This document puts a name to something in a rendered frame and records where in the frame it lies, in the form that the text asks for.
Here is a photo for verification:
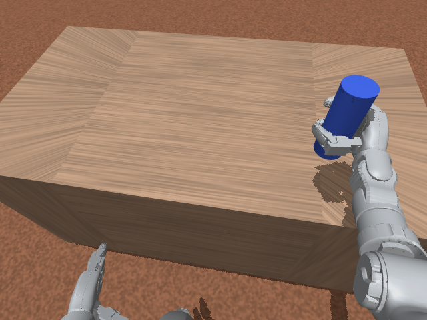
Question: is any right robot hand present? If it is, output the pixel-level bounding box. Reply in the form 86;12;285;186
312;96;389;159

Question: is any left robot hand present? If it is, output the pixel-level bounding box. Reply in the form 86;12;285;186
67;243;129;320

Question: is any can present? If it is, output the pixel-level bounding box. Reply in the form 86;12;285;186
314;75;380;160

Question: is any right robot arm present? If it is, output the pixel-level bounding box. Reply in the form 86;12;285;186
349;149;427;320

